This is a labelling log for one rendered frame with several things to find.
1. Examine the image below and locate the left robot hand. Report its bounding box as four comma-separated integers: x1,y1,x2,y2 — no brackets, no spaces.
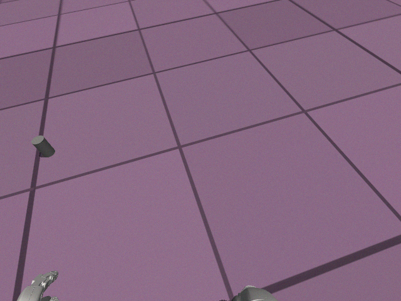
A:
17,271,59,301

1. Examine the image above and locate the can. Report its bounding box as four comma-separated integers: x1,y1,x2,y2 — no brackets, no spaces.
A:
31,135,55,157

